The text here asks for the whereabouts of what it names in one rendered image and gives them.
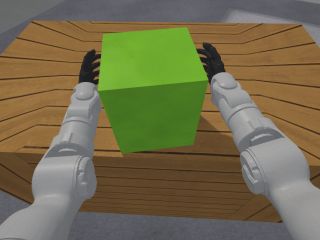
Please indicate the robot left forearm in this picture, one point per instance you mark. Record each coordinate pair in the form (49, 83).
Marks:
(79, 126)

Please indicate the robot right forearm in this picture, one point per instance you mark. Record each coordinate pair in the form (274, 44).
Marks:
(241, 115)

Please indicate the robot left upper arm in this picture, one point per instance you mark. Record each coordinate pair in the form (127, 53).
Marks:
(60, 186)

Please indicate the robot left hand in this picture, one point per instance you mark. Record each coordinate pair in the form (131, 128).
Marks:
(86, 72)

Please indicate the pedestal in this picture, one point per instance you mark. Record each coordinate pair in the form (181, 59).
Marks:
(277, 64)

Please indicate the robot right upper arm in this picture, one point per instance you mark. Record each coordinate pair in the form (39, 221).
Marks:
(277, 170)

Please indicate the robot right hand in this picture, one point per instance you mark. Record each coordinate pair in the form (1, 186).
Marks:
(213, 60)

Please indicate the carton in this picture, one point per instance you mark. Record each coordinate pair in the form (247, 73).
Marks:
(152, 85)

